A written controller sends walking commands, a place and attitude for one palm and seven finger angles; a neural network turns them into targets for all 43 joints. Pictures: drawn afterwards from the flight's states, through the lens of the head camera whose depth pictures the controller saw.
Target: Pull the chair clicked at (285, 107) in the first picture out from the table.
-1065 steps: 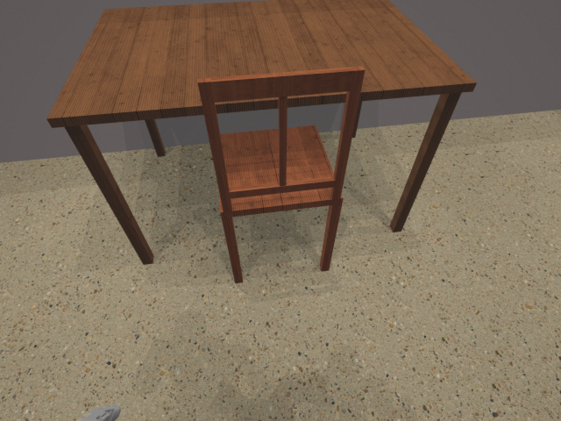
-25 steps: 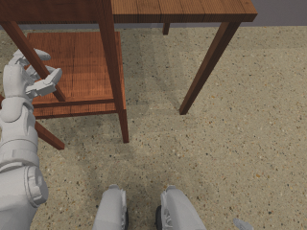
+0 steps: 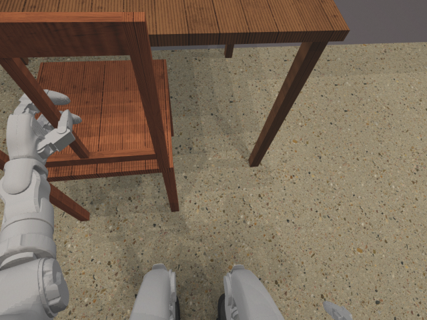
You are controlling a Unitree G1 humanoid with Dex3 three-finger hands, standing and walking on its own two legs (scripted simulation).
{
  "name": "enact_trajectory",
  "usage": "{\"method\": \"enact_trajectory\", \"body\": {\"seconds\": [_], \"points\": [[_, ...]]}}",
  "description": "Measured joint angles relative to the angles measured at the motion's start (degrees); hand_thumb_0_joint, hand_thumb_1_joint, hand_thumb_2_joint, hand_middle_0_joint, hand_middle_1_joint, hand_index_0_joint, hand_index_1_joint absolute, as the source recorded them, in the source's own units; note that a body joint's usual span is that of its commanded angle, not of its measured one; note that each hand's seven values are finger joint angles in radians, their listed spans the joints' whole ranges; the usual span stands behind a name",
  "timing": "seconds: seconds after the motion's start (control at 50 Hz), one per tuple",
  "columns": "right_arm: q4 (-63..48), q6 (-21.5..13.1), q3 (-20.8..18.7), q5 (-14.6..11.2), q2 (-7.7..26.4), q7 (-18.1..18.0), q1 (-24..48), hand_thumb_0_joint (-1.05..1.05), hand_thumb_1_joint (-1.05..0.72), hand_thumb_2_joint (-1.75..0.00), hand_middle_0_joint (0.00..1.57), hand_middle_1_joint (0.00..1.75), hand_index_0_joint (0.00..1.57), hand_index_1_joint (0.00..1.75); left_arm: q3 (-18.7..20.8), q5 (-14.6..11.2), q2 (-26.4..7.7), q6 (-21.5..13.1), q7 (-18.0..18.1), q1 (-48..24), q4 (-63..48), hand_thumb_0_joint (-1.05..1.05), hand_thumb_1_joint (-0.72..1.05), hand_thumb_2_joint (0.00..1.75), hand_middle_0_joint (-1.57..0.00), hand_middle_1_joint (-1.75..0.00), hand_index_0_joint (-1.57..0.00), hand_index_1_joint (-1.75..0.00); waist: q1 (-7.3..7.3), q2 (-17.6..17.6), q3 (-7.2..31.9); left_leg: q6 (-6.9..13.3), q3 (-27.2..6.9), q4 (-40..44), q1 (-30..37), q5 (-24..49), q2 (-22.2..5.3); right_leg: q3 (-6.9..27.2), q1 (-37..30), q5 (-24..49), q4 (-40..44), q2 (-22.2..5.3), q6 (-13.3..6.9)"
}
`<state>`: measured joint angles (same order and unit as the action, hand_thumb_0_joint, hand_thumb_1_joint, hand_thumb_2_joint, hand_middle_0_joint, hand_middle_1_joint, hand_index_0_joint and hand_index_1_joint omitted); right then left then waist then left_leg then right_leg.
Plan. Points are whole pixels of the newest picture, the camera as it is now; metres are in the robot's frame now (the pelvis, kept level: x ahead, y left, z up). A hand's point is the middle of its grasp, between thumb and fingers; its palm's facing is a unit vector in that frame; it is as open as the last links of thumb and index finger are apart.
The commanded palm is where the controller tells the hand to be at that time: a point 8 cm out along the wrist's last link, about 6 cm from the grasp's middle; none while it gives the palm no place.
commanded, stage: hook a spindle and tug to test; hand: left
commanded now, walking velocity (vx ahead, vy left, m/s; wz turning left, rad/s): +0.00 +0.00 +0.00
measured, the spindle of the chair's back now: (55, 118) +0.47 +0.28 +0.03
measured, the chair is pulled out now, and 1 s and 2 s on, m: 0.02 0.12 0.19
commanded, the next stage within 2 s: step backward, pulling the chair out in 0.20 s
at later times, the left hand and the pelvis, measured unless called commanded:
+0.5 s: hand (63, 138) +0.42 +0.25 +0.05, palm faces +0.32 -0.94 -0.13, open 5.2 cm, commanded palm +0.39 +0.29 +0.04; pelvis +0.00 +0.01 +0.07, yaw +2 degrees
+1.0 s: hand (95, 173) +0.36 +0.19 +0.05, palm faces +0.23 -0.96 -0.17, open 5.0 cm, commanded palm +0.33 +0.23 +0.05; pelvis -0.04 -0.01 +0.09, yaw +1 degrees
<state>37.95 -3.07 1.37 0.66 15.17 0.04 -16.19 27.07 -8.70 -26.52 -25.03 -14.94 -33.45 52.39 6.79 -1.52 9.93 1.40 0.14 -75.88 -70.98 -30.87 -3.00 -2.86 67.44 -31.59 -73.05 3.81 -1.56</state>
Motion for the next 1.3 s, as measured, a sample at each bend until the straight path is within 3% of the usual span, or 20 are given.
{"method": "enact_trajectory", "body": {"seconds": [0.32,0.38,0.44,0.5,0.58,0.78,1.06,1.3], "points": [[0.0,-1.2,-0.5,-0.2,0.3,-0.6,1.4,0.01,-0.9,-0.9,0.2,0.3,0.2,0.3,-2.6,-1.5,2.1,0.2,0.1,2.7,-3.0,0.02,0.75,0.82,-0.46,-1.42,-0.43,-1.45,-1.86,-0.1,-0.2,0.0,-0.5,0.1,0.7,0.3,0.7,-0.5,-1.1,-0.1,0.1,-0.6,0.1],[-1.0,2.2,-0.3,-1.8,-0.5,-2.2,2.7,0.01,-0.9,-0.9,0.2,0.3,0.2,0.3,-5.5,3.6,2.0,6.3,7.5,1.7,-4.9,0.0,0.73,0.82,-0.46,-1.39,-0.43,-1.45,-2.02,0.3,-5.4,0.6,-0.2,4.0,7.4,3.6,1.2,-0.1,-7.7,3.0,3.8,-1.0,0.2],[-2.3,4.8,0.2,-3.1,-1.2,-3.5,1.9,0.01,-0.9,-0.9,0.2,0.3,0.2,0.3,-8.7,5.0,3.0,12.7,14.4,1.1,-1.8,0.01,0.73,0.82,-0.42,-1.3,-0.43,-1.45,-1.84,-0.3,-6.5,0.4,0.1,11.7,14.4,4.7,1.6,0.4,-14.5,4.4,11.5,-1.2,0.6],[-2.7,6.4,1.2,-3.7,-1.6,-4.2,0.4,0.01,-0.9,-0.9,0.21,0.3,0.2,0.3,-8.7,3.3,5.3,13.5,18.6,0.7,3.5,0.02,0.75,0.83,-0.33,-1.19,-0.44,-1.45,-1.54,0.2,-5.9,0.5,0.6,19.3,20.0,7.7,1.7,1.1,-20.0,7.6,19.1,-1.3,0.8],[-1.7,7.5,1.1,-3.3,-1.2,-4.6,-1.0,0.01,-0.9,-0.9,0.21,0.3,0.21,0.3,-9.3,4.1,6.4,12.7,21.4,-1.1,9.5,0.03,0.76,0.82,-0.28,-1.09,-0.47,-1.45,-0.92,1.3,-5.8,0.3,0.1,25.3,24.8,10.4,1.5,0.7,-25.4,10.8,26.2,-1.0,1.1],[1.4,7.5,-2.2,-2.3,1.2,-4.3,-0.5,0.01,-0.9,-0.9,0.21,0.3,0.2,0.3,-12.2,4.3,6.5,11.1,21.9,-1.6,11.8,0.02,0.76,0.8,-0.27,-1.03,-0.48,-1.45,0.25,1.4,-9.5,0.6,0.8,30.3,28.8,14.4,1.0,1.5,-29.5,15.6,32.3,-0.4,1.3],[4.2,6.4,-1.0,-3.7,-1.8,-5.1,1.9,0.01,-0.9,-0.9,0.21,0.3,0.2,0.3,-16.4,4.1,10.8,10.5,22.7,1.2,11.4,0.0,0.75,0.78,-0.29,-1.04,-0.46,-1.45,-1.0,-0.8,-11.6,-0.9,0.3,33.0,30.6,18.6,0.4,0.9,-30.2,18.7,32.9,0.1,-0.1],[4.5,4.7,-0.9,-4.6,0.7,-6.7,3.9,0.01,-0.9,-0.9,0.21,0.3,0.2,0.3,-22.6,4.7,13.9,11.4,23.9,0.2,13.2,-0.02,0.73,0.77,-0.3,-1.09,-0.49,-1.45,-0.79,-0.6,-13.4,-1.0,-0.4,36.1,33.2,19.8,1.7,-0.3,-32.7,20.9,34.5,-1.4,-0.3]]}}
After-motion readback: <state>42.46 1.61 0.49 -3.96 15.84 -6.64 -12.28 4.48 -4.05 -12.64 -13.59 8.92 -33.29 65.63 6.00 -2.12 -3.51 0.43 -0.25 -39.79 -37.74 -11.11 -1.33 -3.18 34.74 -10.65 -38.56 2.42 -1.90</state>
